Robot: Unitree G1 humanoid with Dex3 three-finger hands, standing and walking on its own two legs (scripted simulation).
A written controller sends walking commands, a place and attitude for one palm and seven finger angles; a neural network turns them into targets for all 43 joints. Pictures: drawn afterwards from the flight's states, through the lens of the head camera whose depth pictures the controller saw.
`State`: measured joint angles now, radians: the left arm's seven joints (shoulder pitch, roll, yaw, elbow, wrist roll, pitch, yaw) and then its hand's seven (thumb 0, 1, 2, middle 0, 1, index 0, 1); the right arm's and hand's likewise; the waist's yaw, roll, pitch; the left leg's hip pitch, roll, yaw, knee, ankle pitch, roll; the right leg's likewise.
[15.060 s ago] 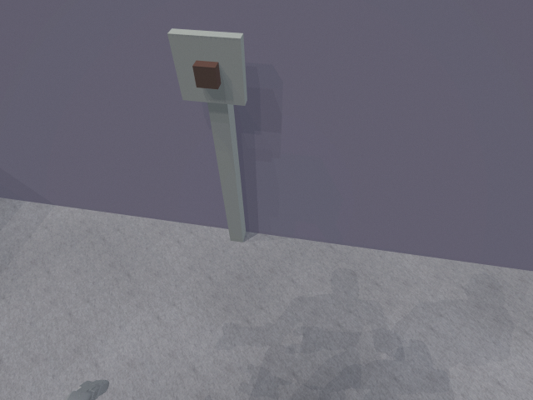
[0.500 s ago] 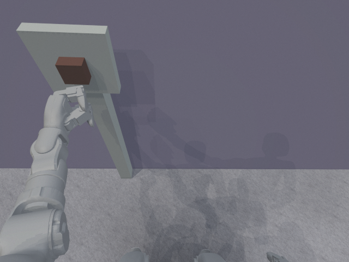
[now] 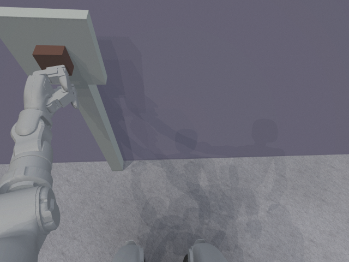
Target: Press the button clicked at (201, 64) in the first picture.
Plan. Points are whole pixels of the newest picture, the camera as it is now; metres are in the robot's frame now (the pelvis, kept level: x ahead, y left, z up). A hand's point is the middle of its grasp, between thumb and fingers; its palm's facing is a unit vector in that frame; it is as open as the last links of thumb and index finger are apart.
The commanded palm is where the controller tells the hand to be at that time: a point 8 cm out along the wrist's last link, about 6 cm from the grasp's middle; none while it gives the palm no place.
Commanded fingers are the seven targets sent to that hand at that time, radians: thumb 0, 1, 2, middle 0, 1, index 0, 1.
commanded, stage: press the button with the knuckle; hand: left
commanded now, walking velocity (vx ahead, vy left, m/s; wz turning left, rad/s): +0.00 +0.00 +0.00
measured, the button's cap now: (55, 59) +0.54 +0.24 +0.11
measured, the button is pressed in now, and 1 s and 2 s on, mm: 0 12 0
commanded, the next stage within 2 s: hold the button down briefly in 0.56 s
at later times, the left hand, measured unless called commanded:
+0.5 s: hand (71, 88) +0.49 +0.21 +0.08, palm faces +0.01 -1.00 -0.02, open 2.9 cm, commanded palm +0.49 +0.25 +0.09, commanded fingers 0.00 0.90 0.90 -1.30 -1.50 -1.30 -1.50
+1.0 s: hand (71, 86) +0.49 +0.21 +0.08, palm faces +0.03 -1.00 -0.03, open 3.0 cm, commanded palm +0.50 +0.24 +0.09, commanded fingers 0.00 0.90 0.90 -1.30 -1.50 -1.30 -1.50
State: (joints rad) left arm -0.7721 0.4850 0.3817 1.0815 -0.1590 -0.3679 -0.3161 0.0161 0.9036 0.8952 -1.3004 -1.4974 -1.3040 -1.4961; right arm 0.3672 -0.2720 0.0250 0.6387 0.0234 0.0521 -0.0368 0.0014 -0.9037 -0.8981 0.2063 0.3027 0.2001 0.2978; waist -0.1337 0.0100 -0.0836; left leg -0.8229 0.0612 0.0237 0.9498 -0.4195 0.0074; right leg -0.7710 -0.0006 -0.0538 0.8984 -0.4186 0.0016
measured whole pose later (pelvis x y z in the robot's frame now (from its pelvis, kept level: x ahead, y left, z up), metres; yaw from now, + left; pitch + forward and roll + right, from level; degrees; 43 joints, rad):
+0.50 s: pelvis -0.01 +0.00 -0.01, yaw +1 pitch +19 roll -3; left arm -0.92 0.53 0.36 1.21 -0.11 -0.38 -0.28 -0.01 0.82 0.94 -1.30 -1.50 -1.34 -1.50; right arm 0.36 -0.27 0.04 0.66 0.00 0.02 -0.04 0.00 -0.90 -0.90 0.21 0.30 0.20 0.30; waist -0.16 0.02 -0.08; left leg -0.91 0.05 0.00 1.00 -0.41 0.01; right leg -0.84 -0.01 -0.08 0.93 -0.41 0.00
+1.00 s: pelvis -0.03 +0.00 -0.02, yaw +2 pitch +20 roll -4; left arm -1.04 0.59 0.32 1.29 -0.10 -0.35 -0.25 0.00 0.80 0.97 -1.30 -1.50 -1.38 -1.50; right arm 0.41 -0.28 0.06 0.68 -0.01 -0.04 -0.04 0.00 -0.90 -0.90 0.21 0.30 0.20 0.30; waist -0.19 0.02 -0.08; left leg -1.00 0.05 -0.03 1.03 -0.39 0.01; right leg -0.92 -0.01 -0.10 0.96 -0.40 0.00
